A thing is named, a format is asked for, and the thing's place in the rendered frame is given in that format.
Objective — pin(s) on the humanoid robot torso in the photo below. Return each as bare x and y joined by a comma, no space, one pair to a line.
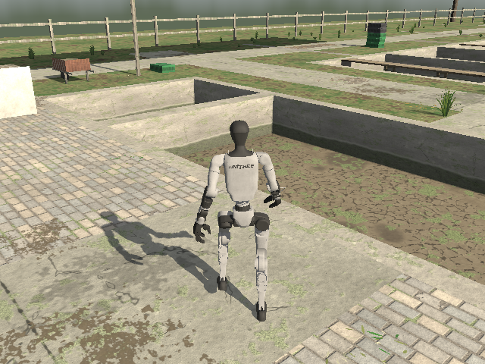
241,178

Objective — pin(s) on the robot right hand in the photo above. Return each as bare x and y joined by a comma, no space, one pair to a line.
276,203

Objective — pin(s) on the robot right forearm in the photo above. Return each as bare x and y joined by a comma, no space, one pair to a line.
276,194

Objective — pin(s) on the right robot foot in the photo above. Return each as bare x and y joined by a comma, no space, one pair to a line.
261,315

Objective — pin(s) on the robot left forearm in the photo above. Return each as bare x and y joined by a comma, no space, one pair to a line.
204,207

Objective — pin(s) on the robot right upper arm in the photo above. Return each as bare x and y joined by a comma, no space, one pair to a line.
268,168

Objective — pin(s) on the robot left upper arm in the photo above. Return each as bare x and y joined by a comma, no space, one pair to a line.
213,174

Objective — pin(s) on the robot left hand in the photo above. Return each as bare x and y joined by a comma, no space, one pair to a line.
197,231

